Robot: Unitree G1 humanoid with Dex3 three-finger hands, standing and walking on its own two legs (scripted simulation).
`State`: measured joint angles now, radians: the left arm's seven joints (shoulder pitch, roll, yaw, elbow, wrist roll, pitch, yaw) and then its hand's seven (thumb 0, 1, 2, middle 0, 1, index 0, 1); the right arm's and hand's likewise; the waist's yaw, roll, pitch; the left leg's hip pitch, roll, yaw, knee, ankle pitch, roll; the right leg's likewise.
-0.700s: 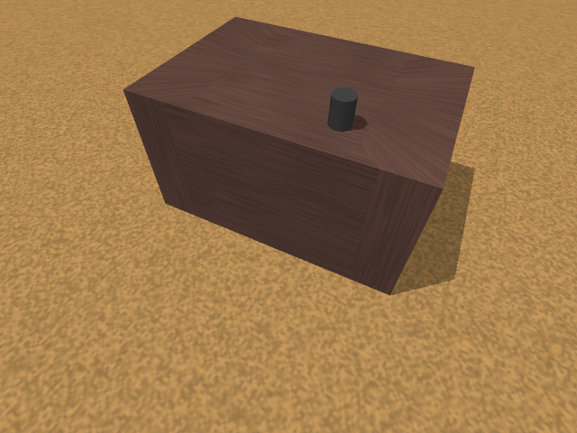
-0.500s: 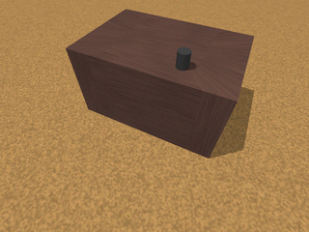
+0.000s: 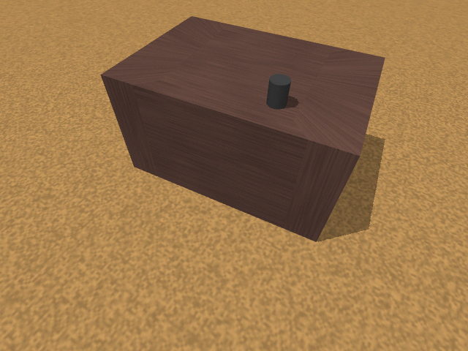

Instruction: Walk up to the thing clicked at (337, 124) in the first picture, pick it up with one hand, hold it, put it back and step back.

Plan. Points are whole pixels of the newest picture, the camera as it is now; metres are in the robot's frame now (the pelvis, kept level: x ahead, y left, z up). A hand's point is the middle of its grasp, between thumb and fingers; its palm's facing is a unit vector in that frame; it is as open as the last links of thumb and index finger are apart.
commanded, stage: stand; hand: left
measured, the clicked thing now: (278, 91) +0.99 -0.19 -0.13
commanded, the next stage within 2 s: walk up in 0.42 s
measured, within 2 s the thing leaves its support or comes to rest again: neither
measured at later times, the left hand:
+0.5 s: hand out of the picture +0.08 +0.26 -0.16, palm faces -0.07 -0.94 -0.34, open 7.4 cm
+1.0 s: hand (146, 319) +0.21 +0.17 -0.15, palm faces -0.22 -0.90 -0.38, open 7.4 cm
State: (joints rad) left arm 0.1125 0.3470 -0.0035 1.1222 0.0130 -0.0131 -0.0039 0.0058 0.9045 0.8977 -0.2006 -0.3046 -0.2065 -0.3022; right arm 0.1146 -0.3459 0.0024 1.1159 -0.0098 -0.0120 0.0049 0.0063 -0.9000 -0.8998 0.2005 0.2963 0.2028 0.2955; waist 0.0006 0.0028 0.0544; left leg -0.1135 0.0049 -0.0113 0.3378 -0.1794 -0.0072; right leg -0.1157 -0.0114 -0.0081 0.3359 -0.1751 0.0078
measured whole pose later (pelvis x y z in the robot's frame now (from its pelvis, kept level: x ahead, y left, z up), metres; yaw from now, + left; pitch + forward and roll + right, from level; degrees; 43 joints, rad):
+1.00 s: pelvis +0.14 -0.09 -0.01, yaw -15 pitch -4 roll -1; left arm 0.39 0.37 0.05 0.90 0.01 -0.06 -0.04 0.01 0.90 0.90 -0.20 -0.31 -0.21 -0.30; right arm 0.23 -0.42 -0.07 0.89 -0.03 -0.01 0.07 0.01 -0.90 -0.90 0.20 0.30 0.20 0.30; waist 0.05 0.06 0.09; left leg -0.47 0.08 0.01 0.92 -0.34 0.01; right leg -0.18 0.03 0.01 0.51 -0.27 -0.03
